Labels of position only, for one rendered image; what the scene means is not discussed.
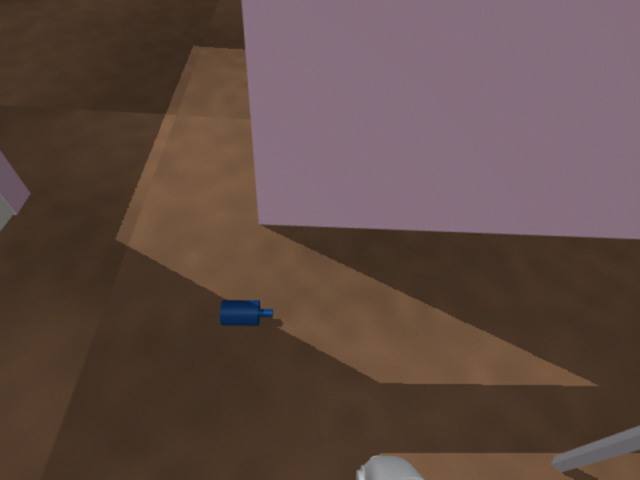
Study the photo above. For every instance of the bottle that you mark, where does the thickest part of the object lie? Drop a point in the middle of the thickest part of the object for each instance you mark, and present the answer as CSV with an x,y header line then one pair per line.
x,y
242,313

